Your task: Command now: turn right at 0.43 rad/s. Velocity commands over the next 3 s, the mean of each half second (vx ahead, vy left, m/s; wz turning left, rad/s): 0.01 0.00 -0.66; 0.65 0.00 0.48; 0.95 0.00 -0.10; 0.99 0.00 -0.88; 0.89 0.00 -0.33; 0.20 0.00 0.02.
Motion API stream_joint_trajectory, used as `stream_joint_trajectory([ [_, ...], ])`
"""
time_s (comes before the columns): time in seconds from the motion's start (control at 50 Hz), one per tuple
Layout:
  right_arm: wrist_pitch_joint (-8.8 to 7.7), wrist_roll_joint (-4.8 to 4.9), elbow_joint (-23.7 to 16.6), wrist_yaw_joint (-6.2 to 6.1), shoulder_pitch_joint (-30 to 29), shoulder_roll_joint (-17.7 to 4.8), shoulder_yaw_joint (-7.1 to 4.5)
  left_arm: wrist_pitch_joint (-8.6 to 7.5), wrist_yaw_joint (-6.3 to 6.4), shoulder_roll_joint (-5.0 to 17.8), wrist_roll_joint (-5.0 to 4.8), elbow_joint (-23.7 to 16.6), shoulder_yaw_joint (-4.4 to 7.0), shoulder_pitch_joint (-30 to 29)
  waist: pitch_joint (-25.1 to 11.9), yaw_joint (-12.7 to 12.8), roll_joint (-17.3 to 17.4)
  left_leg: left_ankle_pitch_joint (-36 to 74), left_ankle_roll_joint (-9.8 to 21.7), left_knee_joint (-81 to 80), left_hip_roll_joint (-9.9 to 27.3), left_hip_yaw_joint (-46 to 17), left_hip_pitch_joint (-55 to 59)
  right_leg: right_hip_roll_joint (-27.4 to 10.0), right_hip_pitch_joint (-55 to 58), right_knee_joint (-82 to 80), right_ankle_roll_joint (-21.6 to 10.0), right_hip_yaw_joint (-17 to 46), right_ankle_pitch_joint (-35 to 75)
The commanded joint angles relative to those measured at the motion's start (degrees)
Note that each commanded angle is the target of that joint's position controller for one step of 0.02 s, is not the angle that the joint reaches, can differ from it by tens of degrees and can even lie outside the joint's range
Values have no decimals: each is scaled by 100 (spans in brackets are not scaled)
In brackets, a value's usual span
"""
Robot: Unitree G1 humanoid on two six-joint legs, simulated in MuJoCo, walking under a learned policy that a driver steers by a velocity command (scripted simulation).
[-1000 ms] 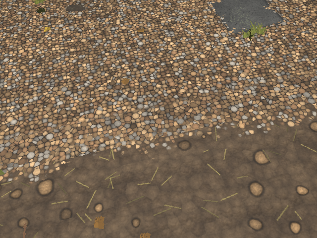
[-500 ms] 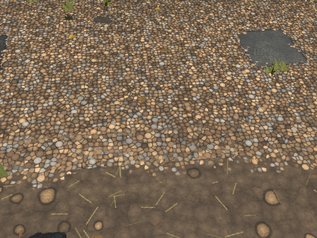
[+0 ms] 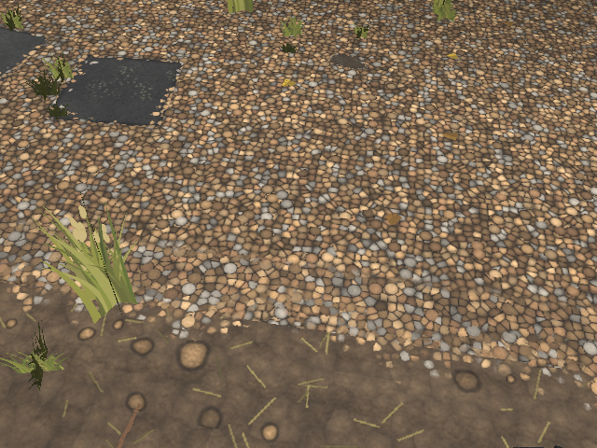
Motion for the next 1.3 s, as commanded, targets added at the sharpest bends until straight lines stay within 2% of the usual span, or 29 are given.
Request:
stream_joint_trajectory([
  [0.02, 56, 66, -141, -92, 327, -1309, -465, -128, -49, 684, -53, -643, 133, -574, -190, -475, 738, 3278, 1063, -468, 2215, -1330, 1114, -89, -893, 316, -38, -22, -535],
  [0.12, 127, 112, -254, -122, -37, -1213, -535, -39, -164, 540, -103, -665, 112, -233, -494, -282, 736, 4022, 911, -163, 2207, -692, 1244, 1, -407, -151, -140, -377, -390],
  [0.18, 117, 269, -221, -140, -128, -1195, -576, -37, -214, 594, -73, -625, 177, 243, -640, 50, 743, 3462, 380, 564, 1888, -18, 826, 248, 612, -1662, -475, -552, 999],
  [0.2, 52, 221, -188, -118, 78, -1098, -580, -52, -137, 995, -27, -650, 322, 464, -710, 80, 39, 2181, -141, 1570, 1411, 427, -46, -116, 1493, -2169, -851, 425, 2520],
  [0.22, -18, -128, -542, -77, -239, -692, -458, -102, -58, 1826, 38, -779, 503, 579, -731, -91, -1628, -1769, -770, 3172, 351, 720, -2105, -1650, 2608, -2099, -1856, 2836, 5384],
  [0.24, -111, -61, -659, -58, -623, -833, -472, -183, -107, 1604, 235, -876, 430, 777, -1198, 311, -1074, -2652, -804, 4108, 38, -193, -2660, -2018, 2778, -2180, -2676, 3290, 5554],
  [0.26, -148, 88, -624, -29, -588, -978, -518, -259, -112, 1448, 218, -905, 401, 520, -965, 144, -518, -2239, -781, 4390, 227, -416, -2869, -1708, 2762, -2172, -2506, 2805, 5189],
  [0.28, -173, 129, -546, -33, -506, -1053, -555, -270, -71, 1309, 77, -946, 393, 229, -762, -7, -244, -1722, -774, 4259, 337, -437, -2997, -1300, 2716, -2124, -2152, 2371, 4761],
  [0.32, -173, 102, -487, -73, -459, -1086, -588, -155, 51, 1118, -113, -1076, 316, -68, -676, -129, -191, -1117, -869, 3853, 437, -476, -2826, -949, 2497, -2150, -1826, 2066, 4487],
  [0.4, -193, 158, -427, -32, -331, -918, -551, -5, 156, 1207, -47, -1211, 338, 15, -682, -137, -312, -561, -1045, 3131, 156, -407, -2513, -621, 2277, -2175, -1718, 2105, 4216],
  [0.46, -131, 201, -221, -27, -81, -967, -542, 52, 225, 963, 66, -1236, 196, -45, -771, -70, -504, -227, -1158, 2817, 385, -164, -2184, -684, 2094, -2064, -1627, 1725, 4215],
  [0.5, -163, 235, -188, 76, -70, -866, -465, 5, 194, 727, 82, -1070, 64, 286, -803, 133, -630, 165, -1097, 2395, 599, 44, -1947, -567, 1877, -2594, -1610, 1738, 1141],
  [0.52, -209, 277, -254, 124, -232, -892, -446, -54, 139, 817, 118, -1021, 52, 363, -505, 267, -871, 286, -1025, 2199, 668, 108, -2114, -647, 1754, -2944, -1655, 1998, -322],
  [0.58, -419, 369, -392, 174, -533, -1162, -463, -286, 61, 1078, 244, -928, 68, 414, 272, 442, -897, 399, -727, 1782, 858, 23, -2866, -1108, 1909, -3444, -1731, 2400, -1290],
  [0.7, -625, 411, -460, 306, -320, -984, -382, -605, 7, 987, 162, -696, 70, 609, 514, 459, -486, 560, -471, 1702, 951, -206, -3798, -1400, 2812, -3691, -1620, 1584, -438],
  [0.84, -579, 453, -869, 543, -535, -720, -147, -588, -77, 1101, 111, -557, 178, 768, 690, 408, -133, 662, -185, 1563, 1157, 427, -3555, -1393, 2690, -3785, -1383, 156, 1110],
  [0.88, -538, 446, -891, 520, -157, -896, -199, -546, -62, 1264, 136, -621, 220, 560, 340, 51, -246, 371, 53, 1532, 736, 914, -2408, -1230, 2387, -3170, -1203, -459, 3823],
  [0.92, -454, 465, -528, 437, 1542, -1412, -499, -507, 16, 1299, 180, -671, 197, 483, -786, -984, -295, 277, 364, 1621, 50, 1326, 256, -979, 1559, -760, -918, -1056, 6778],
  [0.94, -382, 530, -162, 336, 2985, -1870, -743, -604, 47, 1052, 270, -801, 81, 508, -1357, -1643, 188, 126, 600, 1596, 178, 554, 2445, -725, -25, 1220, -670, -938, 5622],
  [0.96, -408, 506, -84, 302, 2907, -2484, -786, -798, -63, -7, 315, -1138, -235, 977, -1662, -836, 2320, -2784, 1491, 123, 1623, -3045, 3621, 482, -2183, 3562, -357, -448, -581],
  [0.98, -503, 441, -372, 321, 2974, -1980, -636, -1034, -118, 649, 150, -1255, -182, 449, -2331, -1158, 1609, -3997, 1585, -1029, 2077, -5051, 3908, 515, -2747, 4095, -590, 717, -630],
  [1.0, -563, 329, -344, 330, 2809, -1764, -587, -1142, -135, 1023, -76, -1429, -71, -138, -1380, -1190, 995, -3469, 1345, -1307, 2121, -4755, 3408, 290, -3250, 4026, -694, 703, -117],
  [1.02, -602, 270, -393, 335, 2507, -1803, -588, -1218, -101, 885, -33, -1499, -149, -253, -901, -938, 281, -2510, 1282, -1273, 1983, -4214, 2559, 69, -3058, 3572, -729, 637, 231],
  [1.04, -615, 215, -483, 338, 2040, -1737, -563, -1239, -58, 759, 126, -1455, -169, -216, -546, -597, -137, -1700, 1242, -1222, 1770, -3646, 1647, -122, -2633, 3066, -701, 650, 509],
  [1.08, -631, 86, -633, 316, 1339, -1221, -379, -1031, -90, 739, 97, -1141, -149, 472, -266, -79, 351, -963, 1244, -1409, 1453, -2620, 609, -470, -1987, 2615, -596, 588, 835],
  [1.12, -682, 167, -480, 279, 1307, -969, -278, -794, -95, 637, 119, -1012, -157, 505, 170, -11, 399, -140, 1115, -1623, 1272, -1781, -34, -615, -1985, 2305, -452, 297, 1106],
  [1.18, -790, 180, -167, 208, 1574, -990, -239, -735, -95, 414, 175, -1216, -260, -294, 635, -279, 473, 1519, 699, -1874, 838, -526, -426, -501, -2092, 1110, -360, -145, 2442],
  [1.26, -919, 189, 245, 85, 2125, -1071, -218, -898, -292, 224, -17, -1329, -305, -1158, 673, -723, 286, 2311, 1, -2342, 859, 237, -132, 19, -1306, -592, -604, -486, 4062],
  [1.3, -875, 170, 430, 34, 2235, -1171, -235, -942, -411, 273, -112, -1405, -257, -1359, 676, -718, 447, 3147, -255, -2270, 983, 468, 704, 311, -1425, -1197, -758, -546, 4105],
])
Next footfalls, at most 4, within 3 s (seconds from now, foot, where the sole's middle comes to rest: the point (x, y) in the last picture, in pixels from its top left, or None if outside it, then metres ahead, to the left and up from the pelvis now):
0.20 right None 0.01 -0.14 -0.78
0.92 left None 0.43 0.05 -0.78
1.42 right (333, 293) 0.91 -0.06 -0.78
1.84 left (293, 179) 1.33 0.06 -0.78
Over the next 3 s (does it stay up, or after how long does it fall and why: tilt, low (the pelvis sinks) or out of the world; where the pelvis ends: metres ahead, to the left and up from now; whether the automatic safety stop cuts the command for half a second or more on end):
stays up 1.69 -0.43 -0.01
